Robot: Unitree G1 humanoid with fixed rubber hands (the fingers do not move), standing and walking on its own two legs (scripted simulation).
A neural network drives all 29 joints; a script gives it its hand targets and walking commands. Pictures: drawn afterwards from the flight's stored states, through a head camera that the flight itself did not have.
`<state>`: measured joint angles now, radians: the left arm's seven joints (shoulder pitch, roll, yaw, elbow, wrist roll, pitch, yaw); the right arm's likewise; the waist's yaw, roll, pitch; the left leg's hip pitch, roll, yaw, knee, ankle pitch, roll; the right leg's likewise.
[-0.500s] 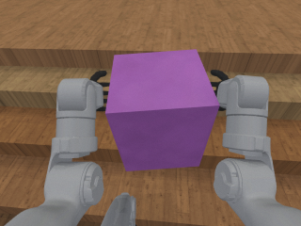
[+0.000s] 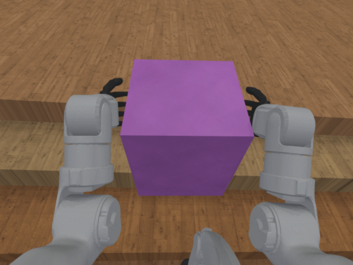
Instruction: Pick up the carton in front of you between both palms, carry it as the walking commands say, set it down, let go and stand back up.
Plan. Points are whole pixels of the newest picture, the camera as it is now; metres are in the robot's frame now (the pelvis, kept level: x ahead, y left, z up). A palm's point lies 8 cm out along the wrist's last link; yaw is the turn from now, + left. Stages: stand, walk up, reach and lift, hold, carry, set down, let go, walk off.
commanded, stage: carry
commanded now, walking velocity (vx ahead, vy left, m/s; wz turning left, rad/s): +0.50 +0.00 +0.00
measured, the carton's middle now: (182, 133) +0.40 +0.00 +0.11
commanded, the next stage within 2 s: none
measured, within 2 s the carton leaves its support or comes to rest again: neither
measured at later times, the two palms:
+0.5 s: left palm out of the picture +0.68 +0.26 +0.34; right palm out of the picture +0.68 -0.04 +0.34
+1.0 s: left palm out of the picture +0.95 +0.29 +0.47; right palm out of the picture +0.96 -0.01 +0.48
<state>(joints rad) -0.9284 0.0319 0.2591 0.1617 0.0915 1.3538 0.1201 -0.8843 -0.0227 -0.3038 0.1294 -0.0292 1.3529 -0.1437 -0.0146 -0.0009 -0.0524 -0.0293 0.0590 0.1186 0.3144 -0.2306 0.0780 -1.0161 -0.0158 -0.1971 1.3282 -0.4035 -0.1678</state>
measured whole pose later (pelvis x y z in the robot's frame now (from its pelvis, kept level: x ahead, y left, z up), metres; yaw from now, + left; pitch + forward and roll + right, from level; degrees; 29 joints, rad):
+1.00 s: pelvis +0.59 +0.11 +0.28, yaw +1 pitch +5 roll -3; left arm -0.96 0.07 0.24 0.31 0.06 1.36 0.13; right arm -0.91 -0.02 -0.31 0.24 -0.07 1.39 -0.14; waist 0.02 0.00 -0.12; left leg -0.03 0.13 0.15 0.31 -0.21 0.09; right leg -0.98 -0.06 -0.18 1.29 -0.44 -0.14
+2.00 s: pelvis +1.17 +0.20 +0.53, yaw +2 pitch +5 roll +0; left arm -0.95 0.08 0.29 0.30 0.06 1.38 0.12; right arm -0.93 0.00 -0.29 0.26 -0.08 1.38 -0.15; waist -0.03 -0.04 -0.13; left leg -0.19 -0.01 0.12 0.49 -0.38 0.05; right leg -0.79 -0.09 -0.06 0.86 -0.09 -0.04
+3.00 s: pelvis +1.79 +0.21 +0.54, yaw +1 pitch +3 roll +0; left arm -0.15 -0.13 0.11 -0.30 0.13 1.24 0.08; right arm -0.15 0.13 -0.09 -0.28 -0.12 1.22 -0.09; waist -0.01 -0.01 -0.17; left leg -0.01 0.01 0.18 0.24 -0.28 0.02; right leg -0.62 -0.12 -0.12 0.62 -0.06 0.03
